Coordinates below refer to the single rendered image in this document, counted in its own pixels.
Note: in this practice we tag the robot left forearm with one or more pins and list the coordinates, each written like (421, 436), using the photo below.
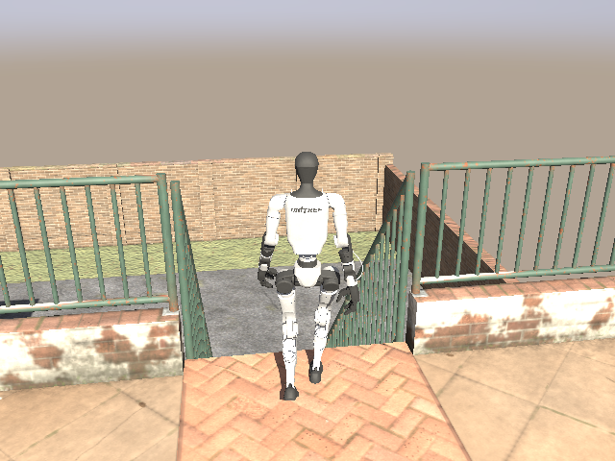
(265, 255)

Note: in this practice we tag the robot right hand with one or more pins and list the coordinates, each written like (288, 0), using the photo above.
(352, 305)

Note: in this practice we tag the robot left upper arm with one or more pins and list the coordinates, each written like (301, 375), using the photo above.
(273, 217)

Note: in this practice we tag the robot right upper arm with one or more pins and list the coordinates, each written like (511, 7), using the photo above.
(336, 202)

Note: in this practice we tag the robot left hand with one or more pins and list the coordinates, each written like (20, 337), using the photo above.
(266, 274)

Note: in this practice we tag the robot head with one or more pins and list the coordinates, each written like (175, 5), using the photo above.
(306, 165)

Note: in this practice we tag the left robot shin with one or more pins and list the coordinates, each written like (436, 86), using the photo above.
(289, 357)

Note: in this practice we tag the robot right forearm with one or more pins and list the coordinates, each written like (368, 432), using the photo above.
(347, 263)

